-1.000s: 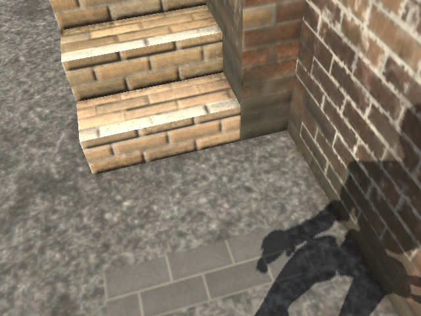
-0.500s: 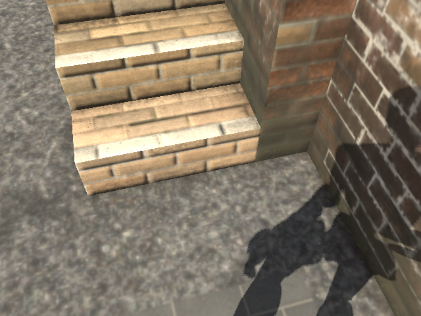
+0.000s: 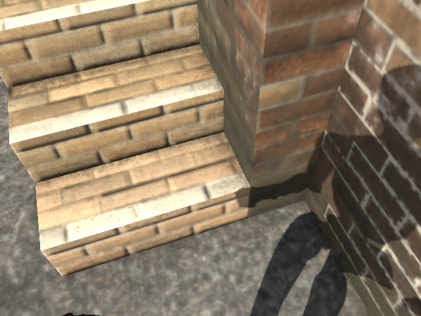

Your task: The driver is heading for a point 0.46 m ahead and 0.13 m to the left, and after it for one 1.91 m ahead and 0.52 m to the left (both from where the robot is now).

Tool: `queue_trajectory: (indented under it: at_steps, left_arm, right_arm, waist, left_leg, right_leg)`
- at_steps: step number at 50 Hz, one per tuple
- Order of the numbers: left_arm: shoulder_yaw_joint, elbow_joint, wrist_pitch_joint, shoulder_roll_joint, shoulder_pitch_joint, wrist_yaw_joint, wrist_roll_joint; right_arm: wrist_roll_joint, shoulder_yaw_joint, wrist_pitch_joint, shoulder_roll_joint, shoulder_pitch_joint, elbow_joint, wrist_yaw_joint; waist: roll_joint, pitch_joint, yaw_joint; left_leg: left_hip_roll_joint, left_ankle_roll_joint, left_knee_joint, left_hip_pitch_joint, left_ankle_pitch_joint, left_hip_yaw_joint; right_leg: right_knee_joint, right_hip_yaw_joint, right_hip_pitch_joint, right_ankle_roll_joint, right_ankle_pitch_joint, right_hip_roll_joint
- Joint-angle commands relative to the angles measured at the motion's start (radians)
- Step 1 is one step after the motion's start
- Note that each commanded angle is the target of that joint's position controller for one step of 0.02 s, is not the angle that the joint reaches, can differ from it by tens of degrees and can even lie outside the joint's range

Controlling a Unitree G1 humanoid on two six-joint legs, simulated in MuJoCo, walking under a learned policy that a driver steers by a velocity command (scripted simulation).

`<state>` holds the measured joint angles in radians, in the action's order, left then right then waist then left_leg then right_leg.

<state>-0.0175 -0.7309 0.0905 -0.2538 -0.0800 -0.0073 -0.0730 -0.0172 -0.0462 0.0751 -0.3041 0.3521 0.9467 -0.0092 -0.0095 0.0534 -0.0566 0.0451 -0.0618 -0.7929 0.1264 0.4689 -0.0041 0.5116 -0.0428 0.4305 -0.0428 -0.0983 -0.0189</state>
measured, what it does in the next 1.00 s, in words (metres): walks ahead: left foot, then right foot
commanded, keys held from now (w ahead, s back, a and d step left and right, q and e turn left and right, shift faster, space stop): w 1.00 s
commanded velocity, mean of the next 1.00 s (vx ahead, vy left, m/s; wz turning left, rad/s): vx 0.38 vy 0.15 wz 0.00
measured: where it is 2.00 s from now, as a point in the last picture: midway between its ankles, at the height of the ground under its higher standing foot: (85, 254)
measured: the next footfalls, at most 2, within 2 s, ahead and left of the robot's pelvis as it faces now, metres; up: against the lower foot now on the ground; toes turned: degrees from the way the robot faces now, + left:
left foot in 0.40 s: +0.36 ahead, +0.14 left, +0.00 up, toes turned +3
right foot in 0.74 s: +0.40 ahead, +0.03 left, +0.00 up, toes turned -5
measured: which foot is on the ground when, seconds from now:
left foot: up 0.00-0.38, down 0.40-0.76, up 0.78-1.00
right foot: down 0.00-0.44, up 0.46-0.72, down 0.74-1.00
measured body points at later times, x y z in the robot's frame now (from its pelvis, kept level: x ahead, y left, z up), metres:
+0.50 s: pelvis +0.24 +0.07 +0.01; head +0.28 +0.08 +0.45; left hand +0.28 +0.34 -0.14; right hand +0.41 -0.19 -0.10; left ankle +0.32 +0.14 -0.73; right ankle +0.13 -0.09 -0.66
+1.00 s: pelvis +0.35 +0.18 +0.02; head +0.38 +0.15 +0.47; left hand +0.41 +0.48 -0.09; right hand +0.46 -0.09 -0.13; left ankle +0.38 +0.35 -0.69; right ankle +0.36 +0.03 -0.73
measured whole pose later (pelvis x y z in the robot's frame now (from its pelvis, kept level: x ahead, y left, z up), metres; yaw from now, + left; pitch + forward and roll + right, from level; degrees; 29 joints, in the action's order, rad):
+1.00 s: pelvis +0.35 +0.18 +0.02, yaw +0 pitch +1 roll +2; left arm -0.07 -0.98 0.04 -0.29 -0.21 0.05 -0.03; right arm -0.05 -0.03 -0.02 -0.31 0.15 0.94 -0.06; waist -0.04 0.05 0.03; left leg -0.03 0.04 -0.71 0.40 0.27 -0.06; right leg 0.37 -0.05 0.20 0.04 -0.18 -0.11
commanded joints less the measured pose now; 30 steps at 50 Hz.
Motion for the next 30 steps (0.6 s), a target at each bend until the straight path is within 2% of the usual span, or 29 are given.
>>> queue_trajectory:
  at_steps: [1,2,3,4,5,7,10,11,13,14,17,18,19,20,21,22,23,24,25,26,27,28,30]
  left_arm:
    - [-0.067,-0.045,-0.010,-0.189,-0.273,0.001,0.013]
    - [-0.055,-0.050,-0.006,-0.141,-0.230,-0.003,0.016]
    - [-0.049,-0.076,-0.001,-0.130,-0.234,-0.003,0.024]
    - [-0.048,-0.094,0.009,-0.124,-0.225,0.001,0.028]
    - [-0.052,-0.109,0.017,-0.136,-0.225,0.000,0.036]
    - [-0.059,-0.142,0.031,-0.146,-0.233,-0.004,0.052]
    - [-0.077,-0.161,0.043,-0.159,-0.254,-0.003,0.054]
    - [-0.076,-0.173,0.051,-0.149,-0.262,-0.005,0.056]
    - [-0.084,-0.181,0.059,-0.161,-0.263,-0.006,0.060]
    - [-0.081,-0.187,0.060,-0.147,-0.276,-0.004,0.066]
    - [-0.086,-0.194,0.045,-0.166,-0.274,0.002,0.064]
    - [-0.086,-0.195,0.037,-0.169,-0.273,0.003,0.062]
    - [-0.083,-0.198,0.029,-0.162,-0.275,0.004,0.060]
    - [-0.098,-0.183,0.019,-0.192,-0.263,0.041,0.074]
    - [-0.091,-0.165,0.011,-0.188,-0.285,0.055,0.082]
    - [-0.066,-0.150,0.002,-0.096,-0.381,0.068,0.092]
    - [-0.062,-0.142,-0.010,-0.109,-0.287,0.092,0.065]
    - [-0.063,-0.146,-0.024,-0.104,-0.267,0.096,0.045]
    - [-0.063,-0.153,-0.028,-0.091,-0.279,0.086,0.046]
    - [-0.065,-0.152,-0.034,-0.099,-0.257,0.078,0.042]
    - [-0.066,-0.150,-0.043,-0.106,-0.243,0.076,0.034]
    - [-0.064,-0.165,-0.053,-0.097,-0.256,0.078,0.031]
    - [-0.050,-0.168,-0.065,-0.073,-0.224,0.087,0.041]
  right_arm:
    - [0.010,-0.008,0.019,-0.099,-0.058,-0.091,-0.016]
    - [0.006,0.000,0.019,-0.077,-0.081,-0.095,-0.021]
    - [-0.013,0.006,0.009,-0.052,-0.087,-0.098,-0.021]
    - [-0.026,0.011,-0.004,-0.049,-0.076,-0.091,-0.025]
    - [-0.032,0.015,-0.009,-0.038,-0.064,-0.090,-0.030]
    - [-0.031,0.023,-0.012,-0.030,-0.113,-0.110,-0.040]
    - [-0.031,0.031,0.000,-0.026,-0.238,-0.155,-0.051]
    - [-0.030,0.032,0.000,-0.026,-0.274,-0.164,-0.052]
    - [-0.026,0.034,0.003,-0.025,-0.305,-0.173,-0.052]
    - [-0.026,0.032,0.004,-0.027,-0.313,-0.170,-0.051]
    - [-0.033,0.023,0.007,-0.046,-0.318,-0.170,-0.045]
    - [-0.035,0.019,0.010,-0.051,-0.307,-0.165,-0.042]
    - [-0.037,0.013,0.015,-0.057,-0.258,-0.148,-0.037]
    - [-0.030,0.004,-0.007,-0.076,-0.123,-0.096,-0.052]
    - [-0.043,-0.008,-0.018,-0.110,0.000,-0.065,-0.057]
    - [-0.043,-0.050,-0.032,-0.218,-0.003,-0.086,-0.047]
    - [-0.003,-0.045,-0.041,-0.167,0.002,-0.089,-0.026]
    - [0.015,-0.026,-0.037,-0.128,0.006,-0.082,-0.017]
    - [0.003,-0.015,-0.037,-0.093,-0.081,-0.090,-0.005]
    - [0.002,-0.007,-0.040,-0.070,-0.141,-0.102,0.007]
    - [-0.001,0.002,-0.042,-0.056,-0.185,-0.112,0.008]
    - [-0.013,0.004,-0.044,-0.056,-0.212,-0.121,0.004]
    - [-0.016,0.005,-0.048,-0.058,-0.205,-0.108,-0.002]
  waist:
    - [0.086,-0.193,0.133]
    - [0.061,-0.154,0.109]
    - [0.063,-0.117,0.091]
    - [0.080,-0.101,0.077]
    - [0.110,-0.091,0.060]
    - [0.115,-0.056,0.052]
    - [0.115,-0.009,0.069]
    - [0.122,-0.005,0.068]
    - [0.118,-0.003,0.061]
    - [0.106,0.004,0.063]
    - [0.118,-0.012,0.052]
    - [0.113,-0.026,0.048]
    - [0.089,-0.055,0.023]
    - [0.012,-0.010,-0.011]
    - [-0.031,-0.138,-0.042]
    - [-0.297,-0.286,-0.007]
    - [-0.301,-0.297,-0.051]
    - [-0.152,-0.244,-0.022]
    - [-0.048,-0.183,0.037]
    - [-0.018,-0.127,0.069]
    - [-0.036,-0.109,0.082]
    - [-0.059,-0.121,0.084]
    - [-0.088,-0.121,0.064]
  left_leg:
    - [-0.055,-0.031,-0.409,0.539,-0.035,-0.097]
    - [-0.091,-0.025,-0.332,0.510,-0.080,-0.079]
    - [-0.105,-0.013,-0.283,0.476,-0.098,-0.060]
    - [-0.109,-0.002,-0.266,0.422,-0.131,-0.047]
    - [-0.111,0.006,-0.248,0.397,-0.157,-0.025]
    - [-0.135,0.020,-0.163,0.417,-0.215,-0.003]
    - [-0.138,0.033,0.021,0.401,-0.345,0.013]
    - [-0.136,0.038,0.058,0.386,-0.385,0.018]
    - [-0.126,0.039,0.154,0.324,-0.443,0.020]
    - [-0.118,0.033,0.195,0.292,-0.473,0.017]
    - [-0.102,0.010,0.253,0.249,-0.408,0.020]
    - [-0.090,-0.001,0.280,0.218,-0.371,0.031]
    - [-0.070,-0.016,0.332,0.144,-0.337,0.036]
    - [-0.045,-0.053,0.434,0.103,-0.448,0.055]
    - [-0.081,-0.092,0.414,-0.072,-0.618,0.051]
    - [-0.259,-0.217,0.314,-0.355,-1.029,-0.113]
    - [-0.337,-0.296,0.363,-0.340,-1.364,-0.197]
    - [-0.338,-0.275,0.398,-0.252,-1.281,-0.141]
    - [-0.312,-0.230,0.421,-0.154,-1.117,-0.127]
    - [-0.267,-0.192,0.461,-0.055,-0.968,-0.095]
    - [-0.221,-0.181,0.501,0.020,-0.891,-0.075]
    - [-0.199,-0.184,0.523,0.036,-0.845,-0.067]
    - [-0.182,-0.192,0.552,0.037,-0.792,-0.067]
  right_leg:
    - [-0.222,0.477,-0.583,-0.207,-0.070,-0.339]
    - [-0.245,0.380,-0.503,-0.176,0.036,-0.295]
    - [-0.285,0.334,-0.442,-0.163,0.043,-0.265]
    - [-0.322,0.287,-0.386,-0.159,0.063,-0.238]
    - [-0.343,0.255,-0.352,-0.162,0.104,-0.222]
    - [-0.397,0.208,-0.324,-0.173,0.069,-0.213]
    - [-0.461,0.153,-0.293,-0.147,-0.004,-0.193]
    - [-0.463,0.136,-0.286,-0.134,0.009,-0.187]
    - [-0.459,0.103,-0.271,-0.110,0.028,-0.179]
    - [-0.454,0.098,-0.272,-0.101,0.065,-0.187]
    - [-0.371,0.092,-0.333,-0.077,0.155,-0.209]
    - [-0.313,0.085,-0.347,-0.071,0.212,-0.208]
    - [-0.201,0.063,-0.349,-0.062,0.296,-0.187]
    - [-0.011,0.086,-0.336,-0.039,0.616,-0.204]
    - [0.190,0.069,-0.292,-0.015,0.610,-0.165]
    - [0.503,-0.023,-0.019,0.039,0.093,-0.030]
    - [0.733,-0.026,0.119,0.033,-0.545,0.068]
    - [0.794,0.053,0.133,0.004,-0.534,0.037]
    - [0.738,0.070,0.121,-0.005,-0.471,0.001]
    - [0.655,0.056,0.080,-0.005,-0.401,-0.030]
    - [0.583,0.026,0.023,0.007,-0.344,-0.031]
    - [0.532,-0.003,-0.013,0.017,-0.322,-0.026]
    - [0.398,-0.031,-0.045,0.029,-0.311,-0.033]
